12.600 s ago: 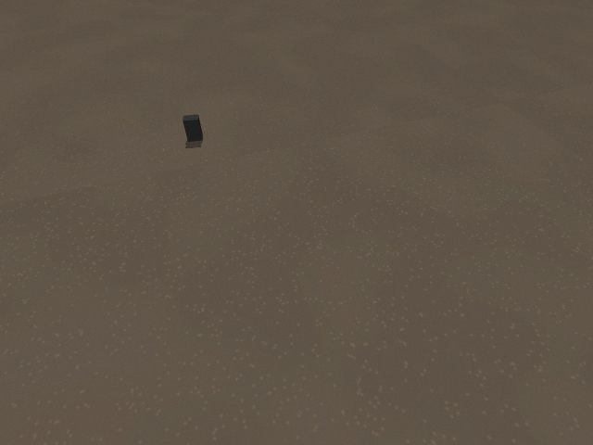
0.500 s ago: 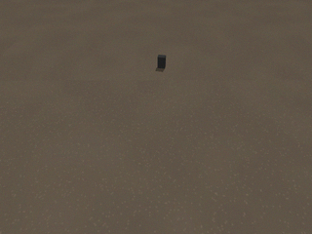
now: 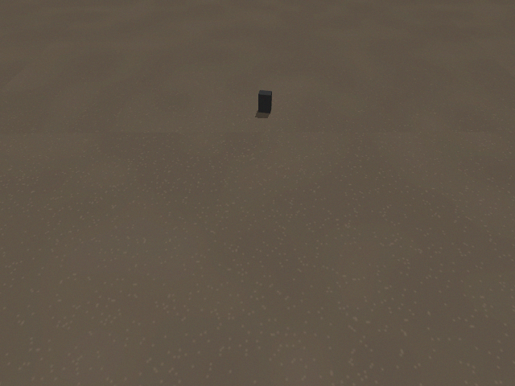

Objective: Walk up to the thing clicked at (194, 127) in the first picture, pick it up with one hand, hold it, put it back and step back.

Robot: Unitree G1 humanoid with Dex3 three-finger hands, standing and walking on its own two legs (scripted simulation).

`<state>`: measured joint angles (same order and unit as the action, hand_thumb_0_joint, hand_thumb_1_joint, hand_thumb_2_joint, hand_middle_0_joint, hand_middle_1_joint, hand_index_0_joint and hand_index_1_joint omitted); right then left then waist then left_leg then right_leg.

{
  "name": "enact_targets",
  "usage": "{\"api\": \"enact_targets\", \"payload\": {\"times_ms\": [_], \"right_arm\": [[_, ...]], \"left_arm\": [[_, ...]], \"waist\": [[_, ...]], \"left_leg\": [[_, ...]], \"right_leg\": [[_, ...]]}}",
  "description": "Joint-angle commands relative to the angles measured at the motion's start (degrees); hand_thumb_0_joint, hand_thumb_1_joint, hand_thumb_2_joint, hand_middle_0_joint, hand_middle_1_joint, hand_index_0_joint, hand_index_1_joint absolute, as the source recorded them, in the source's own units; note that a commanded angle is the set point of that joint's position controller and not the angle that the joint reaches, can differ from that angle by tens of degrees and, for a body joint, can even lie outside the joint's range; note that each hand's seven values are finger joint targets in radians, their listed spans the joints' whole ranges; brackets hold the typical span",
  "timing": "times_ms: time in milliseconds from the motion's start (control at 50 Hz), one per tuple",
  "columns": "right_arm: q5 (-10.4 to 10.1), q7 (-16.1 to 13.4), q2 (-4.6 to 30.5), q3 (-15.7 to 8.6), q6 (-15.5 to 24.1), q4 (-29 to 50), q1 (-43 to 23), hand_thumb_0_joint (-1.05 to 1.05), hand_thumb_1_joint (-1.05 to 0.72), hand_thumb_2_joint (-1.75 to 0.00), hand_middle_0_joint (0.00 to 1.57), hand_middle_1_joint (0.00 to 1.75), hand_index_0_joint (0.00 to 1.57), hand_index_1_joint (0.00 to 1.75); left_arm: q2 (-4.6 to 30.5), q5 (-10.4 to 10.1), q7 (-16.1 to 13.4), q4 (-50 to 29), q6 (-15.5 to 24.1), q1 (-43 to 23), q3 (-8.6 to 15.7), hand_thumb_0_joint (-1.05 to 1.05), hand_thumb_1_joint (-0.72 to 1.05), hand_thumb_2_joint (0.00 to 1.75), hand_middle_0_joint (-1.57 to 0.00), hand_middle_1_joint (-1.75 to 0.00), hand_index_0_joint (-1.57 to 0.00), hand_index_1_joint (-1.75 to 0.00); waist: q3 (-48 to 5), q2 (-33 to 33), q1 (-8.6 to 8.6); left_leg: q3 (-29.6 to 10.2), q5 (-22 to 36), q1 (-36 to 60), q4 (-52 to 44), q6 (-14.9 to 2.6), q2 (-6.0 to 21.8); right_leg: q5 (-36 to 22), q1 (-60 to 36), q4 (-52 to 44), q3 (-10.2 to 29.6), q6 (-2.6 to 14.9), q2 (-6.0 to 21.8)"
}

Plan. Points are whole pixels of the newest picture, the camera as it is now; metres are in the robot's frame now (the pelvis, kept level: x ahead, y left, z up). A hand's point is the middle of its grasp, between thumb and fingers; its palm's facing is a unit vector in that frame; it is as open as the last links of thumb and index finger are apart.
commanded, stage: stand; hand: left
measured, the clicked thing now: (265, 101) +2.04 -0.08 -0.71
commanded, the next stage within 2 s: walk up in 0.34 s
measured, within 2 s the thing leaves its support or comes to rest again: neither
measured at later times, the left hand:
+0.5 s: hand out of the picture +0.09 +0.27 -0.14, palm faces -0.20 -0.90 -0.38, open 7.4 cm
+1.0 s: hand (146, 294) +0.36 +0.24 -0.15, palm faces -0.42 -0.79 -0.45, open 7.4 cm
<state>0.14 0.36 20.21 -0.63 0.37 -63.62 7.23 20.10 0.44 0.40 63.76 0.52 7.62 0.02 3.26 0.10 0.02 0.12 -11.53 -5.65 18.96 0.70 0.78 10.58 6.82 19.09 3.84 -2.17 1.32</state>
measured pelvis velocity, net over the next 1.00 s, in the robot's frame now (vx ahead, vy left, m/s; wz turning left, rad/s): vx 0.27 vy -0.03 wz -0.52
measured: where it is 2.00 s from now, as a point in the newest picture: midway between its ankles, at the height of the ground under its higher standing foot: (262, 245)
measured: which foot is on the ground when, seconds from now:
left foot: down 0.00-0.64, up 0.66-1.00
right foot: down 0.00-0.40, up 0.42-0.62, down 0.64-1.00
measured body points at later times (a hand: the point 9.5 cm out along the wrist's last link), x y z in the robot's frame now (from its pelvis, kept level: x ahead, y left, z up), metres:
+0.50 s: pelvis +0.01 +0.00 -0.01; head +0.02 -0.03 +0.44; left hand +0.10 +0.32 -0.12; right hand +0.08 -0.34 -0.13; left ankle -0.01 +0.13 -0.75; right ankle +0.01 -0.14 -0.71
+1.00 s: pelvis +0.27 -0.03 -0.02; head +0.27 -0.06 +0.43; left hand +0.38 +0.28 -0.12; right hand +0.29 -0.40 -0.11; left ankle +0.52 +0.05 -0.70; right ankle +0.07 -0.18 -0.75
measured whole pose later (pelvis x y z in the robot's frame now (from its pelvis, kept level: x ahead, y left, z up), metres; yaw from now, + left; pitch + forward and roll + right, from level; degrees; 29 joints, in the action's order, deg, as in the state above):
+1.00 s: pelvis +0.27 -0.03 -0.02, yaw -30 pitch +0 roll -2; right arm 3.0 11.3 28.6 -4.4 -1.5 -44.4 2.8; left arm 21.4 0.0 0.0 56.9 6.1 26.1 1.6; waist 1.4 -6.5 3.5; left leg -5.0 -6.6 -40.3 46.1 2.3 7.8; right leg 22.6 1.3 22.4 6.9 -2.6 6.5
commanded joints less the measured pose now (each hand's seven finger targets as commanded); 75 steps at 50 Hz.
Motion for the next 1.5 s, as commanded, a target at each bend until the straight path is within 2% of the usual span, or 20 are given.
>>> {"api": "enact_targets", "payload": {"times_ms": [0, 300, 320, 340, 380, 420, 580, 620, 680, 800, 980, 1040, 1060, 1080, 1100, 1180, 1300, 1400, 1460, 1480], "right_arm": [[0.23, -0.65, 12.13, -2.32, 1.23, 3.74, -1.65, 0.0, -0.9, -0.9, 0.2, 0.3, 0.2, 0.3], [0.33, -0.69, 12.33, -2.38, 1.12, 3.47, -1.65, 0.0, -0.9, -0.9, 0.2, 0.3, 0.2, 0.3], [2.42, 2.21, 22.59, -8.32, 2.51, 11.96, -5.86, 0.0, -0.9, -0.9, 0.2, 0.3, 0.2, 0.3], [2.77, 3.21, 21.17, -8.2, 2.34, 11.43, -4.74, 0.0, -0.9, -0.9, 0.2, 0.3, 0.2, 0.3], [2.0, 3.61, 20.97, -9.07, 2.39, 10.74, 3.08, 0.0, -0.9, -0.9, 0.2, 0.3, 0.2, 0.3], [2.15, 3.76, 21.49, -9.77, 2.93, 13.51, -1.75, 0.0, -0.9, -0.9, 0.2, 0.3, 0.2, 0.3], [3.65, 6.09, 19.69, -9.14, 2.52, 19.38, -16.96, 0.0, -0.9, -0.9, 0.2, 0.3, 0.2, 0.3], [3.95, 6.83, 12.91, -6.16, 1.94, 21.8, -17.64, 0.0, -0.9, -0.9, 0.2, 0.3, 0.2, 0.3], [2.32, 8.29, 16.22, -6.08, 2.98, 24.84, -16.66, 0.0, -0.9, -0.9, 0.2, 0.3, 0.2, 0.3], [2.23, 9.24, 19.78, -7.04, 1.08, 22.18, -9.6, 0.0, -0.9, -0.9, 0.2, 0.3, 0.2, 0.3], [2.52, 10.2, 16.69, -7.71, 0.01, 26.23, -9.93, 0.0, -0.9, -0.9, 0.2, 0.3, 0.2, 0.3], [2.46, 8.55, 20.34, -11.21, -0.17, 20.0, 13.42, 0.0, -0.9, -0.9, 0.2, 0.3, 0.2, 0.3], [2.94, 6.93, 24.24, -12.98, 0.32, 18.51, 23.03, 0.0, -0.9, -0.9, 0.2, 0.3, 0.2, 0.3], [2.63, 5.56, 27.36, -13.49, 1.13, 19.66, 21.84, 0.0, -0.9, -0.9, 0.2, 0.3, 0.2, 0.3], [0.55, 4.65, 30.92, -13.84, 1.64, 22.26, 10.13, 0.0, -0.9, -0.9, 0.2, 0.3, 0.2, 0.3], [1.84, 4.57, 19.6, -10.83, 1.33, 25.83, -2.51, 0.0, -0.9, -0.9, 0.2, 0.3, 0.2, 0.3], [2.3, 4.66, 16.38, -9.68, 1.53, 25.07, 5.12, 0.0, -0.9, -0.9, 0.2, 0.3, 0.2, 0.3], [3.25, 5.28, 16.26, -9.6, 0.4, 28.18, 3.94, 0.0, -0.9, -0.9, 0.2, 0.3, 0.2, 0.3], [3.09, 4.32, 17.32, -10.14, 0.58, 30.97, -0.61, 0.0, -0.9, -0.9, 0.2, 0.3, 0.2, 0.3], [3.48, 3.82, 16.36, -9.68, 0.48, 31.44, 0.15, 0.0, -0.9, -0.9, 0.2, 0.3, 0.2, 0.3]], "left_arm": [[12.35, 0.14, -1.07, -3.2, 1.11, -1.22, 2.25, 0.0, 0.9, 0.9, -0.2, -0.3, -0.2, -0.3], [12.37, 0.17, -1.08, -3.28, 0.99, -1.0, 2.15, 0.0, 0.9, 0.9, -0.2, -0.3, -0.2, -0.3], [21.85, 0.05, 1.03, -7.58, 0.86, 3.95, 5.72, 0.0, 0.9, 0.9, -0.2, -0.3, -0.2, -0.3], [20.87, 0.01, 1.78, -8.55, 0.9, -0.4, 5.39, 0.0, 0.9, 0.9, -0.2, -0.3, -0.2, -0.3], [16.98, 0.07, 2.42, -12.67, 1.07, -11.81, 5.46, 0.0, 0.9, 0.9, -0.2, -0.3, -0.2, -0.3], [16.35, 0.49, 2.42, -13.53, 2.02, -9.96, 4.87, 0.0, 0.9, 0.9, -0.2, -0.3, -0.2, -0.3], [18.97, -1.23, 3.64, -3.8, 1.82, 16.5, 7.08, 0.0, 0.9, 0.9, -0.2, -0.3, -0.2, -0.3], [23.81, -0.22, 1.24, -0.83, 2.95, 29.23, 8.72, 0.0, 0.9, 0.9, -0.2, -0.3, -0.2, -0.3], [26.88, -0.19, -1.17, -8.59, 4.36, 15.42, 8.16, 0.0, 0.9, 0.9, -0.2, -0.3, -0.2, -0.3], [24.22, -1.01, -2.69, -12.14, 6.94, 7.39, 7.15, 0.0, 0.9, 0.9, -0.2, -0.3, -0.2, -0.3], [25.53, -0.17, -3.01, -14.09, 7.31, 9.8, 8.1, 0.0, 0.9, 0.9, -0.2, -0.3, -0.2, -0.3], [23.4, 0.7, -3.62, -16.41, 6.11, 5.08, 7.26, 0.0, 0.9, 0.9, -0.2, -0.3, -0.2, -0.3], [17.35, 1.3, -3.74, -16.43, 5.99, 9.66, 5.25, 0.0, 0.9, 0.9, -0.2, -0.3, -0.2, -0.3], [12.85, 0.6, -3.94, -16.77, 5.61, 12.67, 3.28, 0.0, 0.9, 0.9, -0.2, -0.3, -0.2, -0.3], [15.27, -0.58, -4.68, -16.08, 5.77, 18.59, 3.48, 0.0, 0.9, 0.9, -0.2, -0.3, -0.2, -0.3], [23.2, -2.55, -3.12, -10.43, 3.63, 14.79, 6.76, 0.0, 0.9, 0.9, -0.2, -0.3, -0.2, -0.3], [19.71, -1.54, -1.76, -14.4, 2.55, 5.88, 6.11, 0.0, 0.9, 0.9, -0.2, -0.3, -0.2, -0.3], [18.43, -1.88, -1.08, -16.48, 2.09, 3.06, 6.46, 0.0, 0.9, 0.9, -0.2, -0.3, -0.2, -0.3], [20.89, -1.84, -2.61, -12.34, 1.69, 21.6, 8.66, 0.0, 0.9, 0.9, -0.2, -0.3, -0.2, -0.3], [22.51, -1.71, -4.02, -9.94, 1.48, 31.38, 10.0, 0.0, 0.9, 0.9, -0.2, -0.3, -0.2, -0.3]], "waist": [[-4.35, -0.16, -0.11], [-3.63, 0.06, 0.04], [-5.92, -6.74, -0.24], [-2.84, -5.04, -2.9], [-1.88, -14.49, -9.68], [-3.14, -10.83, -5.9], [-3.93, -1.76, 8.34], [-0.31, 21.75, 14.12], [3.18, 11.82, 5.4], [2.08, 7.84, -0.4], [-0.59, 4.84, -1.68], [-11.86, -1.22, -13.24], [-16.99, -14.83, -16.44], [-16.91, -27.37, -14.11], [-17.56, -25.88, -6.46], [-7.01, -14.72, -2.27], [-1.8, -7.37, -5.24], [1.71, -2.65, -4.64], [-6.84, 1.62, 6.71], [-12.31, 10.03, 10.9]], "left_leg": [[-4.45, 8.86, 1.94, -2.5, -2.26, 6.75], [-4.49, 6.21, 1.25, -2.94, -2.2, 6.64], [-0.59, -25.18, 7.64, 6.86, -5.04, 6.8], [-2.31, -31.48, 9.54, 6.59, -6.68, 7.03], [-13.94, -37.01, 18.06, -6.84, -11.41, 18.3], [-17.13, -24.88, 12.95, -12.65, -13.85, 27.44], [12.61, -30.97, -17.48, 8.27, -6.38, 11.23], [12.81, -31.23, -41.63, 45.16, -2.34, -0.41], [-7.8, -20.39, -49.24, 52.43, 0.06, 2.74], [-6.51, -3.81, -34.93, 37.98, 0.38, 6.58], [0.51, 5.8, -15.7, 21.79, 1.94, 4.83], [0.41, -1.16, 12.29, 18.28, -0.81, 2.59], [-8.95, -11.5, 25.03, 13.18, -1.44, 7.16], [-27.8, -24.24, 25.58, 3.34, -1.24, 18.37], [-44.54, -28.02, 19.5, -8.73, -4.89, 22.89], [-12.05, -20.51, -6.04, -4.76, -0.27, 12.93], [-4.11, -4.42, 0.64, -5.4, -6.94, 14.54], [5.0, -1.39, -8.05, -4.74, -2.3, 10.96], [10.37, 31.25, -19.76, 21.5, 3.48, 7.26], [9.33, 17.85, -27.71, 39.08, 3.9, 4.28]], "right_leg": [[-10.79, 0.0, -1.84, 2.82, 2.98, 5.34], [-7.99, 0.81, -2.17, 3.02, 3.07, 5.33], [20.2, 15.94, 1.19, 10.75, 6.99, 6.39], [26.59, 27.4, 1.06, 11.63, 6.47, 6.21], [17.36, 43.07, 19.67, -0.64, 4.39, 1.87], [16.36, 39.47, 31.61, -3.9, 3.87, 5.76], [3.72, -1.63, 18.97, -11.92, 3.8, 6.72], [26.43, -13.14, 6.01, 7.63, 9.07, 8.99], [49.56, -5.27, -18.94, 48.54, 18.69, 23.99], [22.05, 3.46, -8.99, 16.75, 11.35, 14.1], [0.9, 12.27, -3.92, 2.67, 10.18, 9.79], [-10.24, 20.8, 26.7, 0.37, 7.62, 8.52], [12.52, 31.58, 45.95, -1.53, 4.66, 2.32], [27.92, 41.21, 59.6, -1.79, 5.81, -3.79], [21.42, 41.92, 65.12, 1.97, 8.08, -2.78], [4.32, 30.22, 51.49, 0.32, 5.6, 6.54], [4.27, 32.59, 33.32, -5.22, 2.69, 5.88], [-3.09, 20.08, 22.8, -12.95, 3.86, 3.69], [-1.81, -9.5, 15.12, -14.94, 6.69, 0.66], [-0.79, -21.86, 12.65, -9.68, 8.02, 2.95]]}}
